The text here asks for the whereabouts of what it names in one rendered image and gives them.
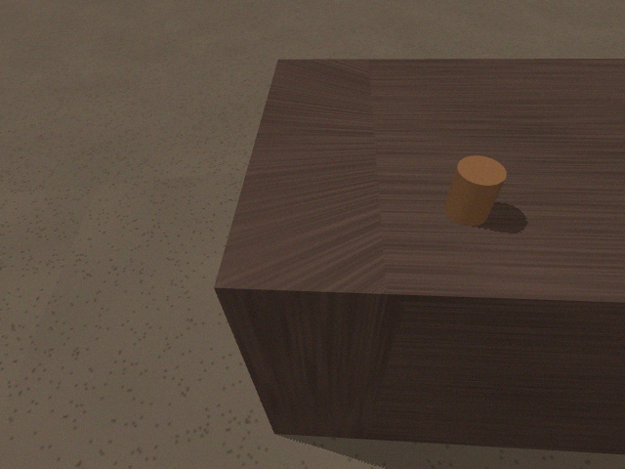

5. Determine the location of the can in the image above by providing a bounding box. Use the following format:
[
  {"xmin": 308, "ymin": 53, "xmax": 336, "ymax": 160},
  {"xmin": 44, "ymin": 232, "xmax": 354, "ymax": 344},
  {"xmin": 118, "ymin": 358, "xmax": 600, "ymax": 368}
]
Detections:
[{"xmin": 444, "ymin": 155, "xmax": 507, "ymax": 226}]

